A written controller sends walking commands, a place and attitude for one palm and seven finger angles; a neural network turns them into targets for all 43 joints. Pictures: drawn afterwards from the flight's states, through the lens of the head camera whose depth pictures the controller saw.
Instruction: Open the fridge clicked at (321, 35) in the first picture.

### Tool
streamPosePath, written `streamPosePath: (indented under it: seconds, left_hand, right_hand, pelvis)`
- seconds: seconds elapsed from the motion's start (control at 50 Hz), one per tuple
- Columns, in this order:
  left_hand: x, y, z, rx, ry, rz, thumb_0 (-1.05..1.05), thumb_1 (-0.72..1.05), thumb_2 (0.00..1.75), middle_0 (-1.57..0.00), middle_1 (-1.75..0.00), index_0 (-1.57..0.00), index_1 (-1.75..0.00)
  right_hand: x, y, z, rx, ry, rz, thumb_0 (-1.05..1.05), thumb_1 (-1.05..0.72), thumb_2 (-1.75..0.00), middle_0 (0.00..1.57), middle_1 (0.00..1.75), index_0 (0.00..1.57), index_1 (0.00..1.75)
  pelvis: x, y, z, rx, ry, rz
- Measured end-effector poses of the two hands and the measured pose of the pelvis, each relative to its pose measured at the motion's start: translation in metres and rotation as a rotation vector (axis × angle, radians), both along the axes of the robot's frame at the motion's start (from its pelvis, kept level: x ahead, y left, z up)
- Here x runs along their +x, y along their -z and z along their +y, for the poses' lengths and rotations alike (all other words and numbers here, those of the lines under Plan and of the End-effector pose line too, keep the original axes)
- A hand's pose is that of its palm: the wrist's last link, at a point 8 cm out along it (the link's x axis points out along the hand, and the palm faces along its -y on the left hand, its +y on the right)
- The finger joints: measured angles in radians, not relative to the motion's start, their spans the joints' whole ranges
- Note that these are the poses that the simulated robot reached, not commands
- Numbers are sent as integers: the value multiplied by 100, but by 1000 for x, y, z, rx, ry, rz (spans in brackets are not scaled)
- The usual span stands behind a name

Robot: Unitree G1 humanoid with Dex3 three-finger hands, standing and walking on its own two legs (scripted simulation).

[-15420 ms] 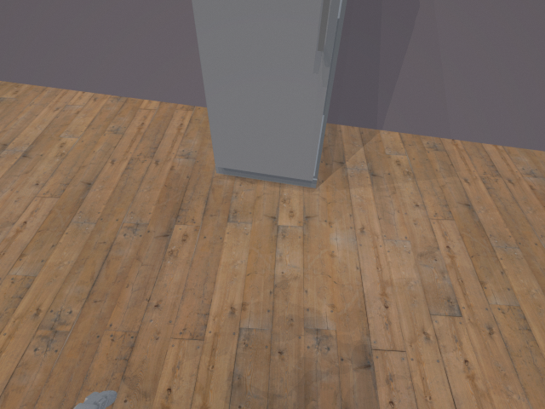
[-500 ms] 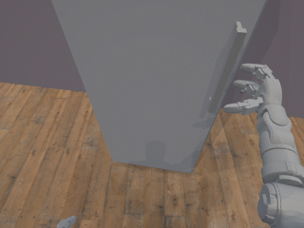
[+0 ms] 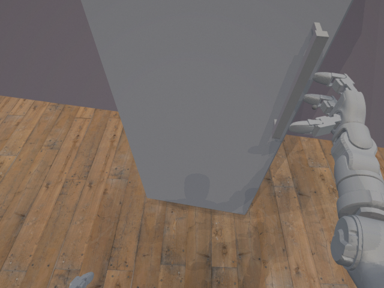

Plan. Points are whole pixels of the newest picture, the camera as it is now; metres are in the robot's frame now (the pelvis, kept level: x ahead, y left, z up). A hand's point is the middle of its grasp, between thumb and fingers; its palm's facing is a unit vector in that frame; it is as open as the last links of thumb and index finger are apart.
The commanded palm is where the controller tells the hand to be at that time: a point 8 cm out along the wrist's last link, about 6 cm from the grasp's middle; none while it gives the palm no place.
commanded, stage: feel for the door with the fingertips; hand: right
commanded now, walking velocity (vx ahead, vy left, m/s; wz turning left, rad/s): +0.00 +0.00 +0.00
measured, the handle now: (293, 89) +0.53 -0.15 +0.14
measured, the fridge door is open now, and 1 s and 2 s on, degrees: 0 0 0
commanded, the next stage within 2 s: slide the fingers in behind the handle in 0.16 s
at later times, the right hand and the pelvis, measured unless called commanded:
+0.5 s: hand (303, 101) +0.48 -0.16 +0.15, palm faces +0.06 +1.00 -0.02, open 13.8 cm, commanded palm +0.45 -0.21 +0.14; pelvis +0.00 +0.00 +0.00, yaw +0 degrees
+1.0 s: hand (296, 105) +0.47 -0.14 +0.15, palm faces +0.08 +1.00 -0.02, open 14.0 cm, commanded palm +0.44 -0.19 +0.14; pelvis +0.00 +0.00 +0.00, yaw +0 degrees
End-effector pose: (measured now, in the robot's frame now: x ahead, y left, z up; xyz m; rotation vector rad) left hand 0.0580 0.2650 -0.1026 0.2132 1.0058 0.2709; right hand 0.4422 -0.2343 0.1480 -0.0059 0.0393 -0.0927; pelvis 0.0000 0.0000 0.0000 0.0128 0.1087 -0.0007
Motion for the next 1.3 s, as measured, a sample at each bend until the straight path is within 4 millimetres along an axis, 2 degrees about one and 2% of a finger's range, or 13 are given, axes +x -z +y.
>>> streamPosePath:
  seconds: [0.16, 0.3, 0.42, 0.62, 0.86, 1.0, 1.18, 1.3]
  left_hand:
    - [-18, 3, 4, 7, -14, 42, 1, 90, 89, -20, -30, -20, -30]
    - [-34, 7, 1, -4, -22, 82, 1, 90, 89, -20, -30, -20, -30]
    - [-39, 8, -3, -14, -25, 88, 1, 90, 89, -20, -30, -20, -30]
    - [-25, 6, -9, -29, -28, 32, 1, 90, 89, -20, -30, -20, -30]
    - [2, 2, -9, -37, -6, -26, 1, 90, 89, -20, -30, -20, -30]
    - [13, 2, -7, -30, 26, -35, 1, 90, 89, -20, -30, -20, -30]
    - [7, 4, -5, -34, 21, -22, 1, 90, 89, -20, -30, -20, -30]
    - [-6, 7, -3, -49, -12, -6, 1, 90, 89, -20, -30, -20, -30]
  right_hand:
    - [14, 1, 9, 6, -10, -7, -1, 50, -30, 30, 120, 31, 121]
    - [16, 1, 7, -1, 2, -14, -1, 50, -30, 34, 123, 35, 125]
    - [16, 0, 9, -17, -7, -20, -1, 50, -30, 34, 123, 35, 125]
    - [15, 3, 30, 9, -30, -11, -1, 50, -30, 31, 120, 31, 121]
    - [-1, 1, 30, -14, -5, -28, -1, 50, -30, 30, 120, 31, 120]
    - [-1, -2, 37, -13, -11, -12, -1, 51, -30, 28, 119, 29, 119]
    - [9, 0, 58, 4, -31, -18, -1, 50, -30, 29, 120, 30, 120]
    - [8, 1, 58, -6, -10, -26, -1, 50, -30, 30, 120, 30, 120]
  pelvis:
    - [-2, 2, 0, -1, -2, 26]
    - [-1, 3, -1, 0, -1, 37]
    - [-2, 3, -3, 2, -2, 38]
    - [2, 2, -5, -1, -16, 24]
    - [4, 0, -3, -2, -16, -3]
    - [1, -1, -1, -2, 2, -10]
    - [1, 0, 2, -8, -6, 6]
    - [4, -1, 4, -11, -22, 5]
